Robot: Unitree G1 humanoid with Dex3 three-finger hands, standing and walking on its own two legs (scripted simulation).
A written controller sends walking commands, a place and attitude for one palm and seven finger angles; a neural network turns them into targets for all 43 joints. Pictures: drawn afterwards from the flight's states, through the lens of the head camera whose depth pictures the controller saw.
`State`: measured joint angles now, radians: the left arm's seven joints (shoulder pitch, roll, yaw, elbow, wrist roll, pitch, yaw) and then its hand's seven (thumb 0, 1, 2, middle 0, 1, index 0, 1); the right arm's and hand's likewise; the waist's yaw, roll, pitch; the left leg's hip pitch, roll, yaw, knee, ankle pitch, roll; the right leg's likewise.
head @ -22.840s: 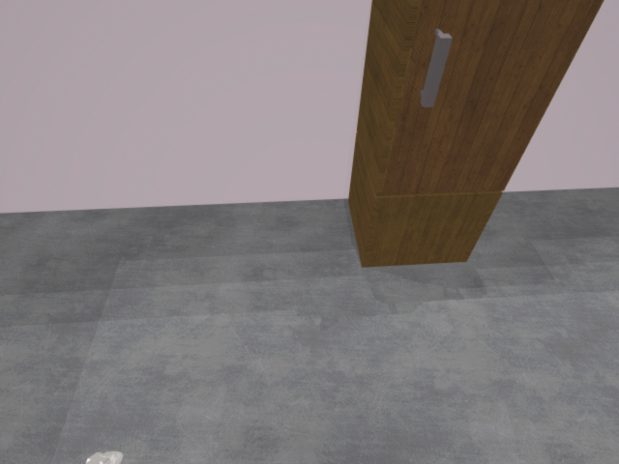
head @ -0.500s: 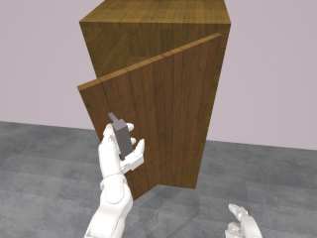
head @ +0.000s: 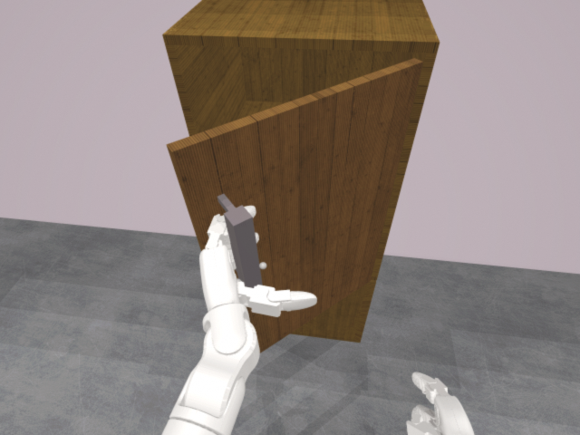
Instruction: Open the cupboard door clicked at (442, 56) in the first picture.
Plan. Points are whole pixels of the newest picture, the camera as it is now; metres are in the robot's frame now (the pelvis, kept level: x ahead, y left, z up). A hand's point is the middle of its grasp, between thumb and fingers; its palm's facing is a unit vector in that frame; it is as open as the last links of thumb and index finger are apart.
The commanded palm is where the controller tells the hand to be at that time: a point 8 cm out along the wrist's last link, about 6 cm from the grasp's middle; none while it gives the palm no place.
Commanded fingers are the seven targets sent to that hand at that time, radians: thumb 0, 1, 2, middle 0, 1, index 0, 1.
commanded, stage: open thumb and fingers to let go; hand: left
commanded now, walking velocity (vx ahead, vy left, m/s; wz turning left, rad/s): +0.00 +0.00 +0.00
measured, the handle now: (238, 246) +0.35 +0.11 +0.09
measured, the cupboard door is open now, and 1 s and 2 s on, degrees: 42 45 45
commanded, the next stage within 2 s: slide the hand sideways off the handle in 0.06 s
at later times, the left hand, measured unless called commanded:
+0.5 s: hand (256, 288) +0.28 +0.07 +0.10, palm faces -0.15 -0.99 +0.00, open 15.8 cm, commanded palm +0.25 +0.12 +0.09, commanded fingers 0.00 -0.50 0.30 -0.15 -0.30 -0.15 -0.30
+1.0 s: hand (231, 315) +0.24 +0.10 +0.09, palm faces -0.09 -1.00 -0.04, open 16.0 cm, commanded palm +0.21 +0.17 +0.09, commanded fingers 0.00 -0.50 0.30 -0.15 -0.30 -0.15 -0.30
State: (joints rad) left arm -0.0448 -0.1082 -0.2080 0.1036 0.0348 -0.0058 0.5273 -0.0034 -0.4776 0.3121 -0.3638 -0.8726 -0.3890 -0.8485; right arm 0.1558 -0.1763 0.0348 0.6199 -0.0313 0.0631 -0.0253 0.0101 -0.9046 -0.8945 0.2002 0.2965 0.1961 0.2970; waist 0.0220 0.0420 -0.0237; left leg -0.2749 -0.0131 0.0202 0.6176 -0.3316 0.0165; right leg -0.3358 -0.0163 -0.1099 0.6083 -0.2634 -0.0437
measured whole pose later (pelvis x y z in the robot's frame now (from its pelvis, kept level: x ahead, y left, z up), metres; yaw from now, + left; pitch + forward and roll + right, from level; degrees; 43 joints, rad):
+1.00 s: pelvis +0.03 -0.01 -0.01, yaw -1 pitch +1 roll +0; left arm 0.40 0.15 -0.07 -0.29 -0.14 -0.08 -0.09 -0.01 -0.50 0.30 -0.22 -0.34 -0.21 -0.33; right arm 0.22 -0.22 0.05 0.51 0.02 -0.09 -0.03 0.01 -0.90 -0.89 0.20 0.30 0.20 0.30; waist 0.02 0.04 -0.04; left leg -0.30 0.02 0.03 0.67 -0.40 0.00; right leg -0.37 0.01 -0.10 0.67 -0.33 -0.06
